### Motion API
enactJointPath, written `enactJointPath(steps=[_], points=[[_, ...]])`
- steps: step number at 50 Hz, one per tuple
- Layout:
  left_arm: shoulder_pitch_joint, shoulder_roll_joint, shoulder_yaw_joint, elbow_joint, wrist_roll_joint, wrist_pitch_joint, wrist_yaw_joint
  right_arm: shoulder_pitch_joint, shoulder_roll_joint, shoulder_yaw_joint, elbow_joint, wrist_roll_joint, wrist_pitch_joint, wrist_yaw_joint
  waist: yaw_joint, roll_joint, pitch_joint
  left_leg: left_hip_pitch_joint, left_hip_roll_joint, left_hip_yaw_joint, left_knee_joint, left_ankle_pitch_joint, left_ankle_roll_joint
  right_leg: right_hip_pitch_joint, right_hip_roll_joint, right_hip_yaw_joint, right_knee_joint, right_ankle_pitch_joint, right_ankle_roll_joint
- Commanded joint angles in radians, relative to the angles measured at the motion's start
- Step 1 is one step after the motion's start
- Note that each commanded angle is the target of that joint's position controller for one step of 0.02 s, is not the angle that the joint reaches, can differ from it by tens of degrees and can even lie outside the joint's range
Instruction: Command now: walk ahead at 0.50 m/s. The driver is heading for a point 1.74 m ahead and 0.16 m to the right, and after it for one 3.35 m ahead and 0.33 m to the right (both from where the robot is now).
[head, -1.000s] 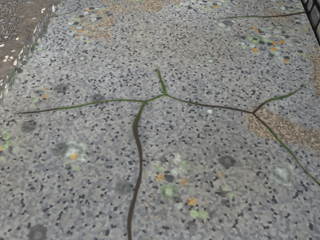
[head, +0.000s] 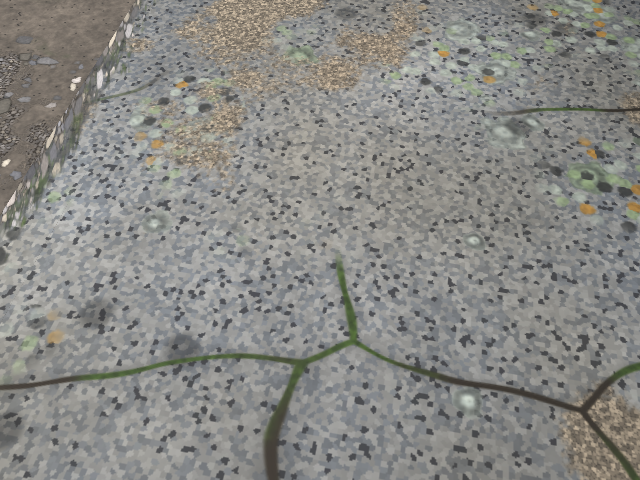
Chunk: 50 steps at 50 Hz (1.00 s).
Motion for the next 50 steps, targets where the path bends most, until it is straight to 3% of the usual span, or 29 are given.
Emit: enactJointPath(steps=[1, 2, 3, 4, 5, 7, 9, 11, 15, 19, 21, 23, 24, 25, 26, 27, 28, 29, 30, 31, 33, 35, 38, 42, 47, 50], points=[[-0.047, 0.133, 0.017, -0.096, -0.035, -0.061, -0.012, 0.307, -0.157, -0.04, 0.04, 0.003, 0.0, -0.011, -0.149, 0.163, -0.241, 0.755, 0.344, -0.591, -0.263, -0.15, 0.207, -0.663, -0.032, 0.097, 0.518, 0.017, -0.041], [-0.097, 0.13, 0.018, -0.106, -0.033, -0.064, -0.005, 0.223, -0.138, -0.032, 0.021, -0.003, -0.001, -0.011, -0.115, 0.071, -0.162, 0.599, 0.311, -0.479, -0.292, -0.047, 0.187, -0.624, -0.086, 0.068, 0.474, 0.113, -0.04], [-0.119, 0.123, 0.026, -0.108, -0.017, -0.058, 0.002, 0.176, -0.111, -0.024, 0.017, -0.013, -0.003, -0.007, -0.086, 0.043, -0.104, 0.472, 0.277, -0.398, -0.324, 0.033, 0.177, -0.581, -0.115, 0.06, 0.416, 0.167, -0.036], [-0.093, 0.103, 0.029, -0.103, -0.013, -0.045, 0.003, 0.161, -0.091, -0.017, 0.02, -0.022, -0.007, -0.005, -0.051, 0.068, -0.095, 0.399, 0.253, -0.345, -0.353, 0.064, 0.169, -0.516, -0.141, 0.068, 0.379, 0.203, -0.036], [-0.074, 0.079, 0.027, -0.098, -0.012, -0.032, 0.004, 0.165, -0.084, -0.016, 0.027, -0.021, -0.008, -0.003, -0.037, 0.077, -0.088, 0.361, 0.239, -0.316, -0.381, 0.07, 0.172, -0.485, -0.148, 0.065, 0.348, 0.216, -0.032], [-0.086, 0.059, 0.028, -0.103, -0.009, -0.014, 0.008, 0.191, -0.11, -0.02, 0.044, -0.015, -0.011, -0.01, -0.026, 0.073, -0.053, 0.315, 0.231, -0.262, -0.423, 0.094, 0.183, -0.5, -0.159, 0.052, 0.279, 0.248, -0.016], [-0.163, 0.068, 0.031, -0.13, 0.001, -0.009, 0.01, 0.224, -0.139, -0.027, 0.057, -0.016, -0.009, -0.024, -0.038, 0.057, -0.021, 0.322, 0.232, -0.233, -0.449, 0.117, 0.187, -0.571, -0.165, 0.047, 0.177, 0.341, 0.005], [-0.228, 0.064, 0.031, -0.151, 0.007, -0.011, 0.006, 0.254, -0.143, -0.027, 0.068, -0.013, -0.003, -0.034, -0.053, 0.055, -0.007, 0.342, 0.216, -0.194, -0.458, 0.134, 0.171, -0.604, -0.16, 0.041, 0.064, 0.453, 0.018], [-0.361, 0.042, 0.019, -0.184, 0.0, -0.019, -0.008, 0.313, -0.15, -0.026, 0.092, -0.003, 0.003, -0.042, -0.093, 0.063, 0.019, 0.36, 0.182, -0.117, -0.462, 0.127, 0.137, -0.553, -0.115, -0.002, -0.155, 0.608, 0.019], [-0.463, 0.048, 0.01, -0.222, -0.009, -0.025, -0.028, 0.378, -0.16, -0.031, 0.131, 0.005, 0.017, -0.045, -0.122, 0.066, 0.052, 0.478, 0.23, -0.117, -0.419, 0.124, 0.134, -0.571, -0.095, -0.006, -0.258, 0.57, 0.004], [-0.472, 0.064, 0.011, -0.237, -0.01, -0.032, -0.04, 0.378, -0.17, -0.038, 0.14, 0.008, 0.027, -0.049, -0.108, 0.076, 0.052, 0.538, 0.263, -0.127, -0.376, 0.172, 0.122, -0.561, -0.088, -0.004, -0.29, 0.501, -0.02], [-0.399, 0.099, 0.025, -0.224, -0.011, -0.038, -0.045, 0.349, -0.186, -0.044, 0.137, 0.01, 0.036, -0.052, -0.057, 0.099, 0.007, 0.561, 0.268, -0.119, -0.29, 0.358, 0.099, -0.434, -0.053, -0.032, -0.313, 0.433, -0.049], [-0.287, 0.128, 0.043, -0.191, -0.007, -0.039, -0.043, 0.324, -0.182, -0.042, 0.131, 0.011, 0.041, -0.053, 0.006, 0.099, -0.059, 0.543, 0.233, -0.086, -0.162, 0.516, 0.079, -0.274, -0.017, -0.064, -0.332, 0.433, -0.07], [-0.105, 0.183, 0.069, -0.134, -0.002, -0.039, -0.035, 0.322, -0.151, -0.03, 0.121, 0.005, 0.044, -0.053, 0.076, 0.067, -0.175, 0.435, 0.174, -0.043, 0.059, 0.507, 0.047, -0.009, -0.038, -0.037, -0.309, 0.453, -0.106], [0.051, 0.283, 0.093, -0.106, 0.017, -0.036, -0.028, 0.412, -0.066, -0.003, 0.099, -0.01, 0.034, -0.047, 0.069, -0.128, -0.344, 0.078, 0.054, 0.006, 0.454, 0.15, -0.018, 0.394, -0.294, 0.335, -0.315, 0.394, -0.235], [0.082, 0.261, 0.08, -0.094, 0.008, -0.033, -0.034, 0.442, -0.02, 0.015, 0.11, -0.006, 0.01, -0.039, 0.057, -0.27, -0.432, -0.146, -0.064, -0.11, 0.663, -0.469, -0.037, 0.521, -0.4, 0.7, -0.489, 0.237, -0.313], [0.02, 0.188, 0.057, -0.103, -0.002, -0.037, -0.034, 0.349, -0.124, -0.012, 0.096, 0.023, -0.008, -0.034, 0.063, -0.19, -0.315, -0.258, 0.001, -0.175, 0.763, -0.446, -0.014, 0.435, -0.364, 0.625, -0.517, 0.143, -0.261], [-0.075, 0.152, 0.046, -0.127, -0.003, -0.039, -0.032, 0.271, -0.147, -0.017, 0.072, 0.035, -0.018, -0.034, 0.043, -0.138, -0.196, -0.288, 0.056, -0.144, 0.749, -0.345, 0.003, 0.288, -0.334, 0.487, -0.537, 0.184, -0.221], [-0.15, 0.122, 0.035, -0.141, 0.007, -0.039, -0.033, 0.233, -0.145, -0.022, 0.068, 0.026, -0.017, -0.042, 0.013, -0.07, -0.127, -0.245, 0.101, -0.123, 0.696, -0.252, 0.004, 0.138, -0.297, 0.382, -0.569, 0.261, -0.203], [-0.19, 0.094, 0.026, -0.146, 0.018, -0.042, -0.036, 0.233, -0.133, -0.029, 0.07, 0.016, -0.006, -0.048, -0.022, -0.069, -0.082, -0.186, 0.133, -0.125, 0.638, -0.193, 0.003, 0.024, -0.261, 0.305, -0.604, 0.326, -0.189], [-0.192, 0.077, 0.021, -0.134, 0.022, -0.047, -0.039, 0.272, -0.09, -0.027, 0.081, 0.012, 0.019, -0.05, -0.058, -0.087, -0.072, -0.103, 0.155, -0.125, 0.577, -0.146, -0.003, -0.066, -0.23, 0.229, -0.656, 0.377, -0.189], [-0.156, 0.108, 0.026, -0.117, 0.019, -0.051, -0.029, 0.244, -0.083, -0.03, 0.07, 0.007, 0.031, -0.054, -0.063, -0.069, -0.043, -0.138, 0.161, -0.116, 0.509, -0.087, -0.019, -0.084, -0.224, 0.18, -0.689, 0.444, -0.202], [-0.1, 0.13, 0.029, -0.095, 0.016, -0.047, -0.01, 0.138, -0.086, -0.033, 0.034, -0.005, 0.032, -0.053, -0.042, -0.046, -0.012, -0.23, 0.16, -0.113, 0.347, 0.06, -0.047, -0.039, -0.22, 0.134, -0.706, 0.529, -0.197], [-0.043, 0.131, 0.025, -0.076, 0.008, -0.04, 0.001, 0.012, -0.061, -0.022, 0.0, -0.001, 0.024, -0.037, -0.006, -0.053, 0.015, -0.198, 0.124, -0.075, 0.131, 0.229, -0.05, -0.018, -0.183, 0.055, -0.716, 0.538, -0.165], [0.05, 0.14, 0.029, -0.03, 0.0, -0.02, 0.004, -0.129, -0.057, -0.006, -0.051, 0.009, 0.014, -0.01, 0.038, -0.044, 0.062, -0.233, 0.092, -0.056, -0.011, 0.195, -0.034, 0.137, -0.231, 0.047, -0.67, 0.563, -0.167], [0.049, 0.157, 0.039, -0.019, -0.004, -0.005, 0.01, -0.133, -0.078, -0.008, -0.07, 0.014, 0.004, 0.007, 0.012, -0.063, 0.052, -0.19, 0.071, -0.048, -0.055, 0.092, -0.001, 0.216, -0.271, 0.052, -0.597, 0.697, -0.15]])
